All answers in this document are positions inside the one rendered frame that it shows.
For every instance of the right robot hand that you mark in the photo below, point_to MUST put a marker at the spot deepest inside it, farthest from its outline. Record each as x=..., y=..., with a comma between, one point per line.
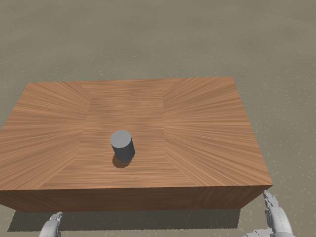
x=276, y=219

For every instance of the left robot hand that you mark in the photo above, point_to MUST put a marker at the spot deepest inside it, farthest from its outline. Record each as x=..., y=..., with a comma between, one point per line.
x=51, y=227

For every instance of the can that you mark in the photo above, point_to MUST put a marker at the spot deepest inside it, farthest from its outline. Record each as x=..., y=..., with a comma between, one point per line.
x=122, y=144

